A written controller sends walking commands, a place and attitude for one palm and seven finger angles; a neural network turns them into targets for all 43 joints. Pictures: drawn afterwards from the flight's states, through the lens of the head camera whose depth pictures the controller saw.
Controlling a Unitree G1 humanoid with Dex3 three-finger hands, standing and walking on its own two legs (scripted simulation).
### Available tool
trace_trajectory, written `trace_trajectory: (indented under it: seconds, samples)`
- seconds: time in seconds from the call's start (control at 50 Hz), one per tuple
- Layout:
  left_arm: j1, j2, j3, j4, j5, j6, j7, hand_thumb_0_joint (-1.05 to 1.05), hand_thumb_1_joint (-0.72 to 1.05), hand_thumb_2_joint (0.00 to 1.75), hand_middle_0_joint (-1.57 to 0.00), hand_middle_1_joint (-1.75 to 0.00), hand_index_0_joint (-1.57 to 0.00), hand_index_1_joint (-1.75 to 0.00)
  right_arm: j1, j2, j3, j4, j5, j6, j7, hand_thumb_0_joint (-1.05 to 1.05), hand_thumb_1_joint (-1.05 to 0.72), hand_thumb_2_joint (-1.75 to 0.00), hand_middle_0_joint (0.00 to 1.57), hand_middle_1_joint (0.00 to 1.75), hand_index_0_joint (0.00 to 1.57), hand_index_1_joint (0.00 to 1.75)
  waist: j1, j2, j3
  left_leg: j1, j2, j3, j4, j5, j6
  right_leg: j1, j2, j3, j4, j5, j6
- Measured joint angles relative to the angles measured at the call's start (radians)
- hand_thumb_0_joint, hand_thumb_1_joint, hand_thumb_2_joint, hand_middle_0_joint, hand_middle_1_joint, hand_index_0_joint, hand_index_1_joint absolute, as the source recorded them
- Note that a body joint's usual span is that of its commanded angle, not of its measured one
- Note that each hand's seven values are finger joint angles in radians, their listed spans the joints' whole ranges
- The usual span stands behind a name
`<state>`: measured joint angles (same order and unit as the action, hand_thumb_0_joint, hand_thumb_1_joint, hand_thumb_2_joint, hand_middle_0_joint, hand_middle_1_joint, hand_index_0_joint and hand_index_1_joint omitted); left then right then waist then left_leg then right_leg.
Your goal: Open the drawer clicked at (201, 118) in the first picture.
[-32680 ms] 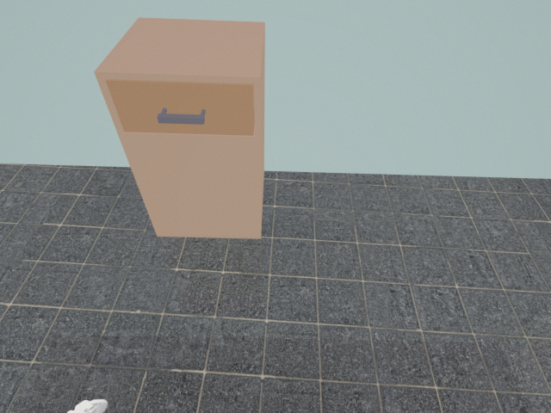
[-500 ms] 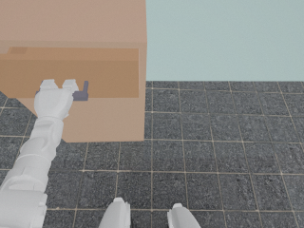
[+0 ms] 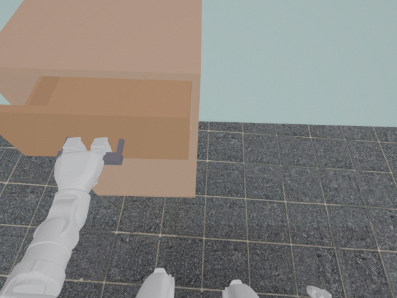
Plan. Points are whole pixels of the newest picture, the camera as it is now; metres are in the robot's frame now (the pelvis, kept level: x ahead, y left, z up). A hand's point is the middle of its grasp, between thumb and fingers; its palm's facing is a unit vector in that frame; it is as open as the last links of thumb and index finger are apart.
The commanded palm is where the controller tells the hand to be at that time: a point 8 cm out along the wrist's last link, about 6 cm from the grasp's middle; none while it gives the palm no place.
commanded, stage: pull the drawer open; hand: left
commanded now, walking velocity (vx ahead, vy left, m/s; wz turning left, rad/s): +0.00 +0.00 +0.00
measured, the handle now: (92, 150) +0.43 +0.26 -0.02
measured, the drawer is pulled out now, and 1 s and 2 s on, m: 0.10 0.22 0.30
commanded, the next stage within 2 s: open the thumb to release the handle in 1.92 s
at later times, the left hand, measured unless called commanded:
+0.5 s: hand (84, 202) +0.31 +0.25 -0.04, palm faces -0.02 -0.04 -1.00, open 5.6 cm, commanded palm +0.27 +0.24 +0.00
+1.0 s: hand (76, 235) +0.24 +0.25 -0.04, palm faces -0.01 -0.05 -1.00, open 5.6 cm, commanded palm +0.21 +0.25 +0.00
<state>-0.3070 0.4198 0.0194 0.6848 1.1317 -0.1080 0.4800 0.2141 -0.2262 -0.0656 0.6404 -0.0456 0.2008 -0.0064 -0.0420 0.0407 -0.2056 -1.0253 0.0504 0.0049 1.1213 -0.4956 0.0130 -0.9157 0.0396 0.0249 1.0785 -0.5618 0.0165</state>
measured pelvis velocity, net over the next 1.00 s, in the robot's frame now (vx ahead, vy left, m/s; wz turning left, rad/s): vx -0.01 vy -0.01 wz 0.01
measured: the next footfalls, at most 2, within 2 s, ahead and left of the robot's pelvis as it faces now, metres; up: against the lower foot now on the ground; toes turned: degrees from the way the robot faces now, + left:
none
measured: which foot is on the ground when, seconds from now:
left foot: down 0.00-1.00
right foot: down 0.00-1.00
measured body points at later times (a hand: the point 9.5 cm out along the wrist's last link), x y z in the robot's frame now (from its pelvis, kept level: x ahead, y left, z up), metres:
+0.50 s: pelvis -0.01 +0.00 +0.00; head +0.08 +0.00 +0.44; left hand +0.31 +0.25 +0.01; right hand +0.12 -0.26 -0.12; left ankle +0.01 +0.11 -0.65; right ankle -0.03 -0.14 -0.65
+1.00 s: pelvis -0.01 -0.01 +0.00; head +0.07 -0.01 +0.44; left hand +0.24 +0.25 +0.01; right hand +0.16 -0.25 -0.12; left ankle +0.01 +0.11 -0.65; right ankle -0.03 -0.14 -0.65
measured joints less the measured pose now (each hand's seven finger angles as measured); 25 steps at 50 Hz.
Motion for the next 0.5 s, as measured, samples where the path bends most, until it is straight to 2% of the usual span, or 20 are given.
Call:
trace_trajectory:
  seconds: [0.36, 0.5]
  samples:
    - [0.17, -0.012, 0.008, -0.137, -0.014, 0.016, 0.009, 0.02, 0.74, 0.78, -0.28, -1.34, -0.39, -1.35, -0.014, 0.0, 0.007, -0.008, 0.003, -0.026, -0.008, 0.0, -0.91, -0.9, 0.2, 0.3, 0.2, 0.3, 0.003, 0.002, 0.005, 0.032, 0.003, 0.005, -0.002, 0.002, -0.005, 0.025, 0.003, 0.005, 0.008, 0.0, -0.004]
    - [0.225, -0.021, -0.001, -0.19, -0.012, 0.021, 0.023, 0.02, 0.74, 0.79, -0.28, -1.33, -0.39, -1.35, -0.027, -0.004, 0.006, -0.013, 0.0, -0.035, -0.007, 0.0, -0.91, -0.9, 0.2, 0.3, 0.2, 0.3, 0.012, 0.002, 0.004, 0.03, 0.0, 0.002, 0.009, 0.001, -0.005, 0.024, 0.0, 0.002, 0.021, -0.006, -0.004]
